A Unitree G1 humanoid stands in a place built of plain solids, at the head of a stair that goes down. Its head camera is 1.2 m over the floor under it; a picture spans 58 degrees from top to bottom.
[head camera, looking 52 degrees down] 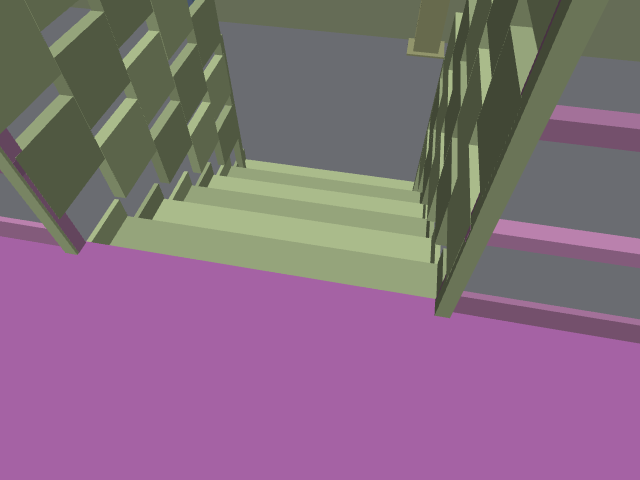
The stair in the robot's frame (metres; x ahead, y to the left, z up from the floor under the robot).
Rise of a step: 0.16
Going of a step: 0.26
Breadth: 1.32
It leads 11 degrees to the right of straight ahead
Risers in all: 7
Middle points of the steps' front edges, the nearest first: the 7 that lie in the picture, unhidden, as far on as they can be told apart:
0.82 0.22 0.00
1.07 0.18 -0.16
1.33 0.13 -0.32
1.58 0.08 -0.49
1.84 0.03 -0.65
2.09 -0.02 -0.81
2.35 -0.07 -0.98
